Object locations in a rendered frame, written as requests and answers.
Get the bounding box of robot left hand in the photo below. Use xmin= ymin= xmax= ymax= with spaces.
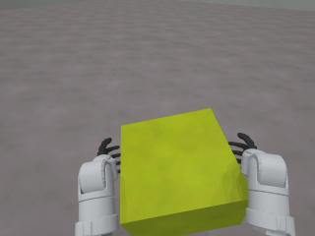
xmin=97 ymin=138 xmax=121 ymax=174

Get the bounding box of carton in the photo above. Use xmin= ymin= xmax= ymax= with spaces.
xmin=119 ymin=108 xmax=249 ymax=236

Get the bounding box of robot right hand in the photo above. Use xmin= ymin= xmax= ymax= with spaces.
xmin=228 ymin=133 xmax=257 ymax=168

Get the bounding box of left robot forearm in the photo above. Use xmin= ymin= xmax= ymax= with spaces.
xmin=75 ymin=154 xmax=119 ymax=236

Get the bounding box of right robot forearm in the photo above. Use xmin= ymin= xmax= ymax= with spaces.
xmin=240 ymin=148 xmax=296 ymax=236

